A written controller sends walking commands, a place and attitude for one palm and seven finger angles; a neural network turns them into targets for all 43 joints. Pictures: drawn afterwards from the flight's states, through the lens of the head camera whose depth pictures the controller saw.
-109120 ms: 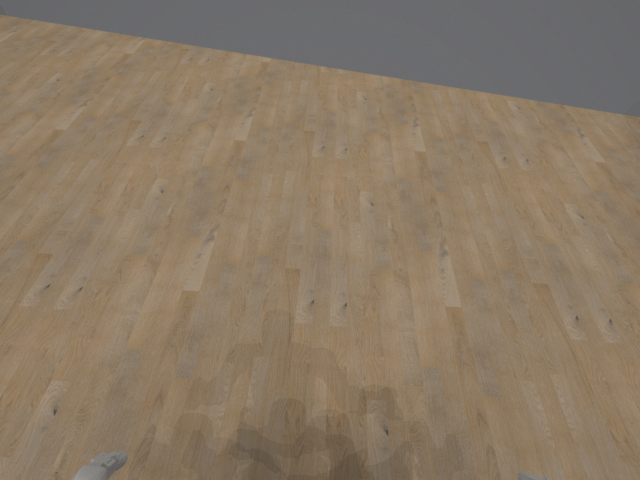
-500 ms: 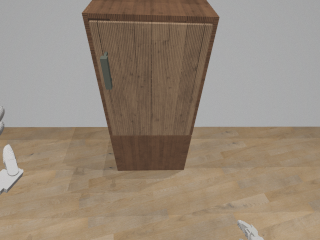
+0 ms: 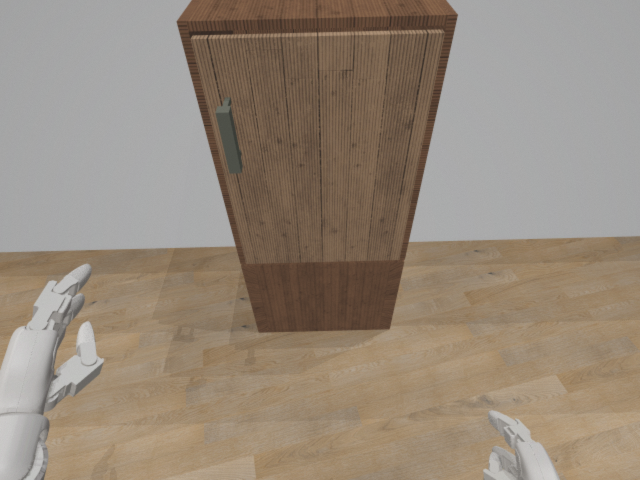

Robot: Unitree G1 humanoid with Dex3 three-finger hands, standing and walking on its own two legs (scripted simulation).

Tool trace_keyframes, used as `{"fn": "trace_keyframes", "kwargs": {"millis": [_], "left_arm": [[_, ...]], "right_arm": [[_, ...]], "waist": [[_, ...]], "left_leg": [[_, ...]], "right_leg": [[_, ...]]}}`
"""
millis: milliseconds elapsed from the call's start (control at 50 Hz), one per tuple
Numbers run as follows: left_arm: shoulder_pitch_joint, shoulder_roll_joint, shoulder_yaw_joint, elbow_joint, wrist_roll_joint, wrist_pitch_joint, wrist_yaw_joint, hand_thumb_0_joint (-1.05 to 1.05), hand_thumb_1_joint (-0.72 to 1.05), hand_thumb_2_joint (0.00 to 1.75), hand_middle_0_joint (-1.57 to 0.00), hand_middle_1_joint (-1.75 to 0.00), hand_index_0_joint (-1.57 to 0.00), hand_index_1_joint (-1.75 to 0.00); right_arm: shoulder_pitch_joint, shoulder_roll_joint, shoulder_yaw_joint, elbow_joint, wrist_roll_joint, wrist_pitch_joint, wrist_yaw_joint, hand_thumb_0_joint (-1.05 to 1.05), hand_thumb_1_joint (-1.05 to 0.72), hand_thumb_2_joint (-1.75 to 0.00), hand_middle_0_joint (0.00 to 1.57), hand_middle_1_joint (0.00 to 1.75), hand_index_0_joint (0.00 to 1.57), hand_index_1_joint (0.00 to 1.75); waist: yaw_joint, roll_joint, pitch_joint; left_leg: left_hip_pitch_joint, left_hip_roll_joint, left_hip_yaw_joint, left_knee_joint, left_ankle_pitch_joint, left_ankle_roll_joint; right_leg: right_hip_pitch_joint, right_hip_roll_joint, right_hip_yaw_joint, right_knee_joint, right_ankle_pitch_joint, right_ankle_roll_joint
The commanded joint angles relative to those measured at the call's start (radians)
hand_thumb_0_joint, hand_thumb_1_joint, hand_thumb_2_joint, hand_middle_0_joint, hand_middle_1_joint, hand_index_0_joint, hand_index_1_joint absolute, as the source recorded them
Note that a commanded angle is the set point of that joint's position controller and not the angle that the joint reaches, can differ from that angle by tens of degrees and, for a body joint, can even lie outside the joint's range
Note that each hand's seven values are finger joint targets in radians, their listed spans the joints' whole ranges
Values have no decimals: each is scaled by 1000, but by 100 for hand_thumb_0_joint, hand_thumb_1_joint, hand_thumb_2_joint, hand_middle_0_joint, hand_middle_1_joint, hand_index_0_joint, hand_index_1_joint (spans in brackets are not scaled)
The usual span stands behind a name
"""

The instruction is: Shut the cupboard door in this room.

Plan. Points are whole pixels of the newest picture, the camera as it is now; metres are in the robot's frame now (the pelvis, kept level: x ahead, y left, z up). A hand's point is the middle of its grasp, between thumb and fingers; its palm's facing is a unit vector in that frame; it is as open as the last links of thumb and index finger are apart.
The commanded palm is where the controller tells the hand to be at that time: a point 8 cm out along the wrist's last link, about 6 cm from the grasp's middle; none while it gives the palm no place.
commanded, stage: let the arm hang, fingers relaxed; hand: left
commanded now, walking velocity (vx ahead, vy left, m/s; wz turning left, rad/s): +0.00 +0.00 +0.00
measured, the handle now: (231, 135) +0.70 +0.23 +0.07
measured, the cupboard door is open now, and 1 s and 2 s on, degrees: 0 0 0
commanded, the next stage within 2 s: look to check the result in 1.02 s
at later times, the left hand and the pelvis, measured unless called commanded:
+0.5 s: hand out of the picture -0.09 +0.19 -0.17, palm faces +0.05 -0.97 -0.22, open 7.3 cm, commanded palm none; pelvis -0.04 +0.00 +0.00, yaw +1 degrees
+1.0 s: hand out of the picture +0.00 +0.17 -0.17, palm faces +0.02 -0.98 -0.19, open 7.4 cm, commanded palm none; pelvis -0.03 +0.00 +0.01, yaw +0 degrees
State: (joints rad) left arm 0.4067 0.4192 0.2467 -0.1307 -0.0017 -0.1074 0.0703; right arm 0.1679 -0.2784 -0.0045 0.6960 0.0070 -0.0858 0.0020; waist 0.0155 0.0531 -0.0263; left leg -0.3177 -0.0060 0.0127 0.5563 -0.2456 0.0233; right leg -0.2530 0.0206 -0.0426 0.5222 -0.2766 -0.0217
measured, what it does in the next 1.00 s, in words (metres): stands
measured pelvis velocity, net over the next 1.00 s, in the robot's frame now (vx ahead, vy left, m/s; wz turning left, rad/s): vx -0.03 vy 0.00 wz -0.01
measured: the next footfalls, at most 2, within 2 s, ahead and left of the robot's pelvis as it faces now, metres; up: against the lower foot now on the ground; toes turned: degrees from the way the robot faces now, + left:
none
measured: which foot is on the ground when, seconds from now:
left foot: down 0.00-1.00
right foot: down 0.00-1.00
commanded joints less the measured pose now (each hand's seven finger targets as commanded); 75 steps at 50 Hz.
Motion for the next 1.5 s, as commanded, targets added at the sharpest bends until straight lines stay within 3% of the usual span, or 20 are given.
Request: {"fn": "trace_keyframes", "kwargs": {"millis": [0,60,100,160,220,260,300,340,380,440,580,620,660,740,820,920,1060,1260,1360,1480], "left_arm": [[-44,-6,-151,371,32,99,-75,0,90,90,-20,-30,-20,-30],[-116,24,-160,546,37,97,-74,0,90,90,-20,-30,-20,-30],[-155,4,-178,658,32,107,-67,0,90,90,-20,-30,-20,-30],[-185,-24,-201,786,26,123,-55,0,90,90,-20,-30,-20,-30],[-131,-58,-208,920,19,125,-54,0,90,90,-20,-30,-20,-30],[-74,-78,-197,993,21,124,-53,0,90,90,-20,-30,-20,-30],[-45,-93,-203,1059,19,122,-56,0,90,90,-20,-30,-20,-30],[-28,-104,-205,1106,21,119,-57,0,90,90,-20,-30,-20,-30],[-27,-109,-204,1141,23,113,-57,0,90,90,-20,-30,-20,-30],[-32,-113,-206,1177,23,108,-54,0,90,90,-20,-30,-20,-30],[-53,-111,-201,1210,21,108,-46,0,90,90,-20,-30,-20,-30],[-64,-119,-202,1210,20,107,-44,0,90,90,-20,-30,-20,-30],[-65,-114,-201,1210,21,109,-43,0,90,90,-20,-30,-20,-30],[-44,-129,-199,1219,25,116,-44,0,90,90,-20,-30,-20,-30],[-36,-136,-199,1219,25,111,-46,0,90,90,-20,-30,-20,-30],[-76,-121,-199,1210,21,94,-45,0,90,90,-20,-30,-20,-30],[-102,-105,-201,1213,18,86,-44,0,90,90,-20,-30,-20,-30],[-114,-95,-209,1231,16,88,-44,0,90,90,-20,-30,-20,-30],[-115,-90,-211,1234,14,84,-44,0,90,90,-20,-30,-20,-30],[-124,-96,-216,1240,13,85,-42,0,90,90,-20,-30,-20,-30]], "right_arm": [[-25,-184,-49,-18,-17,13,1,0,-90,-90,20,30,20,30],[-21,-173,-39,17,-25,38,-1,0,-90,-90,20,30,20,30],[8,-129,-27,64,-32,65,-4,0,-90,-90,20,30,20,30],[49,-82,-13,122,-36,94,-7,0,-90,-90,20,30,20,30],[59,-66,-6,174,-38,93,-15,0,-90,-90,20,30,20,30],[63,-70,-14,194,-38,94,-22,0,-90,-90,20,30,20,30],[92,-62,-17,228,-34,93,-28,0,-90,-90,20,30,20,30],[119,-59,-23,251,-32,95,-32,0,-90,-90,20,30,20,30],[145,-64,-31,268,-29,94,-35,0,-90,-90,20,30,20,30],[185,-48,-35,298,-28,96,-35,0,-90,-90,20,30,20,30],[228,-10,-35,349,-29,103,-33,0,-90,-90,20,30,20,30],[235,2,-32,360,-29,102,-33,0,-90,-90,20,30,20,30],[227,-6,-31,364,-29,99,-33,0,-90,-90,20,30,20,30],[184,-17,-32,359,-34,91,-36,0,-90,-90,20,30,20,30],[172,-14,-31,355,-32,81,-36,0,-90,-90,20,30,20,30],[174,-9,-30,360,-28,73,-34,0,-90,-90,20,30,20,30],[153,-30,-29,366,-24,72,-35,0,-90,-90,20,30,20,30],[120,-47,-23,377,-22,76,-36,0,-90,-90,20,30,20,30],[104,-52,-19,383,-20,74,-37,0,-90,-90,20,30,20,30],[90,-46,-14,390,-22,73,-38,0,-90,-90,20,30,20,30]], "waist": [[-14,-131,-35],[-23,-284,-35],[-40,-272,-23],[-53,-92,12],[-27,113,55],[-3,184,53],[1,205,27],[1,170,41],[-5,56,66],[-18,-46,103],[-41,-131,123],[-46,-127,122],[-42,-78,131],[-13,3,183],[-1,-3,134],[-17,-40,86],[-25,-43,79],[-25,-60,94],[-24,-61,56],[-25,-44,65]], "left_leg": [[-31,147,-162,-72,256,45],[14,89,-147,-38,140,33],[87,35,-93,22,58,14],[142,36,-84,-3,23,1],[-3,85,-166,-188,-105,18],[-58,98,-191,-251,-185,25],[-75,109,-198,-300,-256,27],[-80,112,-202,-323,-295,29],[-65,114,-194,-311,-272,31],[-12,89,-158,-257,-210,27],[87,65,-95,-143,-111,21],[107,62,-87,-122,-85,18],[98,80,-110,-165,-105,22],[-52,113,-188,-307,-267,32],[-49,106,-176,-317,-222,32],[40,88,-129,-260,-57,19],[110,92,-108,-235,48,13],[141,98,-102,-243,67,10],[169,104,-95,-235,135,8],[177,107,-93,-240,170,7]], "right_leg": [[-13,-81,60,23,52,-22],[-46,-135,145,-73,-4,-55],[-128,-189,200,-153,-80,-89],[-182,-176,186,-181,-177,-85],[-55,-101,135,-131,-151,-38],[34,-81,100,-113,-89,-33],[92,-73,80,-102,-61,-29],[99,-65,71,-105,-56,-26],[79,-74,82,-140,-63,-27],[-7,-97,125,-204,-148,-37],[-159,-135,173,-271,-284,-57],[-181,-140,179,-272,-283,-62],[-179,-122,161,-245,-261,-54],[-74,-78,130,-175,-166,-31],[3,-84,120,-163,-78,-25],[3,-111,138,-202,-42,-37],[-3,-118,142,-226,-1,-41],[9,-117,143,-247,13,-35],[47,-119,137,-240,85,-32],[63,-124,134,-241,134,-30]]}}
